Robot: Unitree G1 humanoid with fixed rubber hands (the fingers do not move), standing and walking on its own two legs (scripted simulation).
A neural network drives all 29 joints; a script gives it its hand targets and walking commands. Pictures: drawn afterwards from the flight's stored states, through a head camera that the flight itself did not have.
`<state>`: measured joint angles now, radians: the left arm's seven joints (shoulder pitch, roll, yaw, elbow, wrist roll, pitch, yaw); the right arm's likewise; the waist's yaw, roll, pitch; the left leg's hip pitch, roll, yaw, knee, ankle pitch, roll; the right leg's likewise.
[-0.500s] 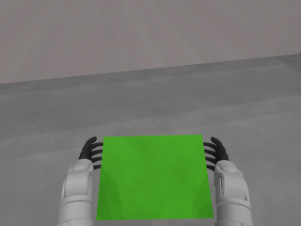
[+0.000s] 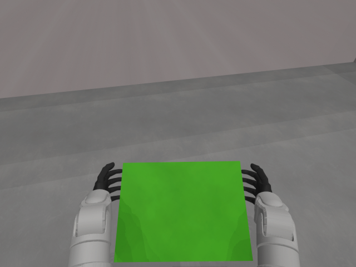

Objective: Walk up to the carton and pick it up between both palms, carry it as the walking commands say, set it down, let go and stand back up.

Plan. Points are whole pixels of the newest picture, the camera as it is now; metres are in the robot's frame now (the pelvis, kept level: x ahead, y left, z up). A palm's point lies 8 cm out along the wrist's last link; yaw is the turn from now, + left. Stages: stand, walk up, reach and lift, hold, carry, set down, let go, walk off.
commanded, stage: hold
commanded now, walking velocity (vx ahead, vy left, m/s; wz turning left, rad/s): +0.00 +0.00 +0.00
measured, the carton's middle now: (182, 210) +0.29 +0.00 -0.05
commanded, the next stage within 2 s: carry in 0.10 s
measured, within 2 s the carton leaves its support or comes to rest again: neither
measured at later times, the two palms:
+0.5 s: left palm (131, 194) +0.27 +0.11 +0.06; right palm (296, 196) +0.26 -0.25 +0.07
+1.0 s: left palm (199, 221) +0.20 -0.03 +0.08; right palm out of the picture +0.20 -0.39 +0.07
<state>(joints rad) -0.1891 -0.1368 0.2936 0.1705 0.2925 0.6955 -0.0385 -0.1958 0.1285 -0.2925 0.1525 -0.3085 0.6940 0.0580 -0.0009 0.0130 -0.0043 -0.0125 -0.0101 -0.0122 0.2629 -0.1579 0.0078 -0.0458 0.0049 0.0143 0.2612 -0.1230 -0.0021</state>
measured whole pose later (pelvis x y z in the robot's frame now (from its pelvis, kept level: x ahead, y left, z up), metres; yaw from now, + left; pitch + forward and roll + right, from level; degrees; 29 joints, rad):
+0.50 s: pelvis +0.00 -0.06 -0.03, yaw +2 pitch +6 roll +1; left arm -0.11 -0.13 0.15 -0.36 0.13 1.03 0.12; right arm -0.11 0.13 -0.21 -0.37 -0.11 1.02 -0.11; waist -0.03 -0.02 -0.13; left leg -0.52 0.06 0.08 0.91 -0.54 -0.03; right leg -0.46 0.05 -0.10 0.64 -0.29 -0.11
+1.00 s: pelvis -0.03 -0.21 -0.02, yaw +2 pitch +4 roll +1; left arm -0.03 -0.13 0.12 -0.50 0.11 1.22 0.15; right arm -0.04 0.13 -0.15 -0.52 -0.11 1.24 -0.15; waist -0.01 0.02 -0.12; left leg -0.56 0.09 0.08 1.11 -0.54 -0.04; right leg -0.42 -0.04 -0.12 0.58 -0.24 -0.05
